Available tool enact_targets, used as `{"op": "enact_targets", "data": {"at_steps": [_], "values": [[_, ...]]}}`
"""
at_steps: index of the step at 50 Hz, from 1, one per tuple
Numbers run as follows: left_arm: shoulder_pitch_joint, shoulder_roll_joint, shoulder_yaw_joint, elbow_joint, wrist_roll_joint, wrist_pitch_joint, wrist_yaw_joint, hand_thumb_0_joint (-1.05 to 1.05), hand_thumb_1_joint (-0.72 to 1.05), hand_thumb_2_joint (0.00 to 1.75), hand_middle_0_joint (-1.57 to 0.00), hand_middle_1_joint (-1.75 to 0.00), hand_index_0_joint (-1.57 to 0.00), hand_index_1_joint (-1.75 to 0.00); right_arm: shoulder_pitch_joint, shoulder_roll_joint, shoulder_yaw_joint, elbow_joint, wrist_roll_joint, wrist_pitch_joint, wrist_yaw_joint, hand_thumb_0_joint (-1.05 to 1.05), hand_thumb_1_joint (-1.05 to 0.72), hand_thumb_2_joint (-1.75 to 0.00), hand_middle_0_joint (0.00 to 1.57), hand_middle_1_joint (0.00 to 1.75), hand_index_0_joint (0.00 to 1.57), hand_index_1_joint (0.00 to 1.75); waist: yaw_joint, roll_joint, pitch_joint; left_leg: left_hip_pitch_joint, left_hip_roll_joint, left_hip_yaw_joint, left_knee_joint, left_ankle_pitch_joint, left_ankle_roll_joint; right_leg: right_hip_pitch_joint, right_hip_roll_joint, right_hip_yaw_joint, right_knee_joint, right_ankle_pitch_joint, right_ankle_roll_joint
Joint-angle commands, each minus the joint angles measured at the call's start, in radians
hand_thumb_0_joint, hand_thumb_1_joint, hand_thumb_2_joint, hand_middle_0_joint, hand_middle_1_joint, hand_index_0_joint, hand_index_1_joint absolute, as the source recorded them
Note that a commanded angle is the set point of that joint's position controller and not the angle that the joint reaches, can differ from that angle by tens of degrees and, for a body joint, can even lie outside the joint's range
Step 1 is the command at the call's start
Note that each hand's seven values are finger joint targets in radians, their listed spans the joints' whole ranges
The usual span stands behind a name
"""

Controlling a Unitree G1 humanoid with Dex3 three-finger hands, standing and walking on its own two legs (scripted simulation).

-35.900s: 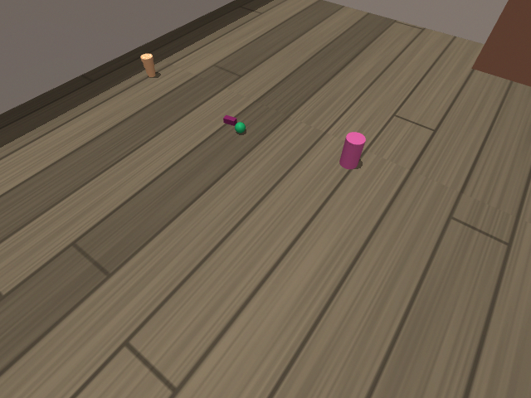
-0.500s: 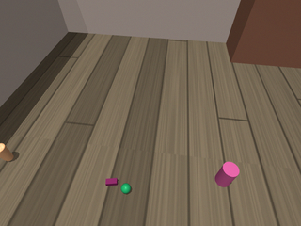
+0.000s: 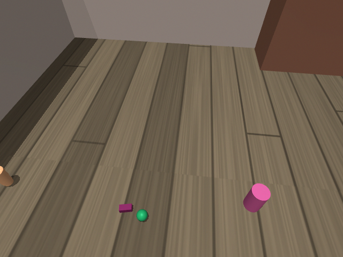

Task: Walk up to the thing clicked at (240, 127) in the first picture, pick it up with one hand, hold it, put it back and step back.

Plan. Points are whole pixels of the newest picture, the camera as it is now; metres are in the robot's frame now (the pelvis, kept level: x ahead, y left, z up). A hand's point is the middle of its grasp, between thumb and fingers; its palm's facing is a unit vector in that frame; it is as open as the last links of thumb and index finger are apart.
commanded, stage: stand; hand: left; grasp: from above
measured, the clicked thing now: (142, 215) +0.45 +0.18 -0.75
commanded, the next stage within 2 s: step back in 1.38 s
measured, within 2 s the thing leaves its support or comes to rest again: neither
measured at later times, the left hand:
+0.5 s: hand out of the picture +0.08 +0.24 -0.16, palm faces +0.01 -0.94 -0.33, open 7.3 cm
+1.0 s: hand out of the picture +0.09 +0.24 -0.16, palm faces +0.01 -0.94 -0.33, open 7.3 cm
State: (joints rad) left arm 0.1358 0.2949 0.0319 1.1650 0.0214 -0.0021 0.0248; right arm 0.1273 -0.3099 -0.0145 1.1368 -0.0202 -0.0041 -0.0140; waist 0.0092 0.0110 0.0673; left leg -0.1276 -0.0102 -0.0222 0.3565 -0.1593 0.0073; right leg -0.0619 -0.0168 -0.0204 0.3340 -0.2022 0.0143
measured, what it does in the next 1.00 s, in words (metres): stands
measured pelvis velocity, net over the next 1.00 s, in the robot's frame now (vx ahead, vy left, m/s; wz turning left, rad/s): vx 0.02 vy -0.01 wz -0.01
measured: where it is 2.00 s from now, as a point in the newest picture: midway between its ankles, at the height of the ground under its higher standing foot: outside the picture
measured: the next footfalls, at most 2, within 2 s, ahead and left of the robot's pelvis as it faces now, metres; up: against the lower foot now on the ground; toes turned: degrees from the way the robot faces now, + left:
left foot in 1.72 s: -0.01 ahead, +0.13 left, +0.00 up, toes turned -2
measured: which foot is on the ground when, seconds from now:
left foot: down 0.00-1.00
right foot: down 0.00-1.00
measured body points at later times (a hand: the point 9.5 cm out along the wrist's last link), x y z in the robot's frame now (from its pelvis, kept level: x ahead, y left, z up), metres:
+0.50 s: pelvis +0.01 +0.00 +0.00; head +0.02 +0.00 +0.45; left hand +0.08 +0.29 -0.14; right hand +0.08 -0.29 -0.14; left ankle +0.03 +0.11 -0.75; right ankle -0.01 -0.13 -0.75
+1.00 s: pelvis +0.02 -0.01 +0.00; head +0.03 -0.01 +0.45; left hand +0.09 +0.29 -0.13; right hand +0.09 -0.30 -0.13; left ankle +0.03 +0.11 -0.75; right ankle -0.01 -0.13 -0.75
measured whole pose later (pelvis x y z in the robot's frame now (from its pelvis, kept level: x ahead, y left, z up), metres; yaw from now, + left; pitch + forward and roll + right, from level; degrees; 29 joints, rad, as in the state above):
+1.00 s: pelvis +0.02 -0.01 +0.00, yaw +0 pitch -3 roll +0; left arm 0.10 0.32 0.03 1.15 0.01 -0.01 0.01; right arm 0.10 -0.33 0.00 1.14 -0.01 -0.01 -0.01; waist 0.00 0.01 0.06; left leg -0.11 0.00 -0.02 0.33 -0.17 0.00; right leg -0.05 -0.01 -0.02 0.30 -0.21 0.01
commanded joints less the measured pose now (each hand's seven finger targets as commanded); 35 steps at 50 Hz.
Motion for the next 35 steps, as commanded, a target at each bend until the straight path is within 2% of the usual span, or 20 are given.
{"op": "enact_targets", "data": {"at_steps": [1,4,8,12,15,18,20,21,35], "values": [[-0.030,0.202,0.034,-0.052,0.002,-0.022,0.009,0.00,0.90,0.90,-0.20,-0.30,-0.20,-0.30,-0.044,-0.188,-0.034,-0.052,0.001,-0.022,-0.013,0.00,-0.90,-0.90,0.20,0.30,0.20,0.30,0.000,-0.011,-0.046,0.009,0.112,-0.107,-0.066,0.065,0.023,-0.033,-0.103,0.097,-0.075,0.073,-0.024],[-0.040,0.203,0.035,-0.049,0.000,-0.019,0.009,0.00,0.90,0.90,-0.20,-0.30,-0.20,-0.30,-0.041,-0.188,-0.031,-0.050,0.001,-0.021,-0.014,0.00,-0.90,-0.90,0.20,0.30,0.20,0.30,-0.003,-0.002,-0.044,0.002,0.114,-0.104,-0.070,0.071,0.024,-0.027,-0.106,0.097,-0.075,0.080,-0.025],[-0.048,0.205,0.036,-0.047,-0.001,-0.018,0.005,0.00,0.90,0.90,-0.20,-0.30,-0.20,-0.30,-0.041,-0.192,-0.029,-0.046,0.002,-0.020,-0.014,0.00,-0.90,-0.90,0.20,0.30,0.20,0.30,-0.004,0.002,-0.035,-0.011,0.113,-0.105,-0.078,0.029,0.020,-0.027,-0.103,0.099,-0.078,0.056,-0.027],[-0.043,0.201,0.034,-0.046,-0.001,-0.021,0.004,0.00,0.90,0.90,-0.20,-0.30,-0.20,-0.30,-0.054,-0.197,-0.028,-0.052,0.004,-0.026,-0.013,0.00,-0.90,-0.90,0.20,0.30,0.20,0.30,0.001,-0.006,-0.063,0.021,0.120,-0.106,-0.068,0.115,0.023,-0.013,-0.104,0.092,-0.070,0.103,-0.025],[-0.060,0.210,0.035,-0.050,-0.002,-0.020,0.002,0.00,0.90,0.90,-0.20,-0.30,-0.20,-0.30,-0.049,-0.198,-0.027,-0.047,0.003,-0.025,-0.014,0.00,-0.90,-0.90,0.20,0.30,0.20,0.30,-0.006,-0.012,-0.057,0.020,0.120,-0.105,-0.073,0.088,0.019,-0.026,-0.104,0.097,-0.075,0.085,-0.028],[-0.059,0.212,0.035,-0.053,-0.005,-0.021,0.002,0.00,0.90,0.90,-0.20,-0.30,-0.20,-0.30,-0.051,-0.198,-0.026,-0.046,0.003,-0.028,-0.013,0.00,-0.90,-0.90,0.20,0.30,0.20,0.30,-0.003,-0.007,-0.078,0.030,0.123,-0.100,-0.064,0.159,0.021,-0.002,-0.108,0.096,-0.069,0.137,-0.027],[-0.052,0.208,0.032,-0.052,-0.003,-0.021,0.001,0.00,0.90,0.90,-0.20,-0.30,-0.20,-0.30,-0.060,-0.208,-0.027,-0.049,0.004,-0.028,-0.013,0.00,-0.90,-0.90,0.20,0.30,0.20,0.30,0.001,-0.008,-0.074,0.036,0.124,-0.101,-0.061,0.163,0.020,-0.013,-0.106,0.090,-0.072,0.131,-0.023],[-0.061,0.213,0.034,-0.051,-0.003,-0.022,0.001,0.00,0.90,0.90,-0.20,-0.30,-0.20,-0.30,-0.052,-0.205,-0.026,-0.046,0.005,-0.026,-0.013,0.00,-0.90,-0.90,0.20,0.30,0.20,0.30,-0.008,-0.011,-0.073,0.031,0.124,-0.100,-0.062,0.143,0.022,-0.008,-0.108,0.095,-0.077,0.124,-0.024],[-0.075,0.225,0.034,-0.064,-0.006,-0.024,0.000,0.00,0.90,0.90,-0.20,-0.30,-0.20,-0.30,-0.063,-0.217,-0.026,-0.051,0.004,-0.026,-0.011,0.00,-0.90,-0.90,0.20,0.30,0.20,0.30,-0.010,-0.010,-0.089,0.045,0.131,-0.094,-0.054,0.192,0.018,0.002,-0.114,0.093,-0.074,0.166,-0.026]]}}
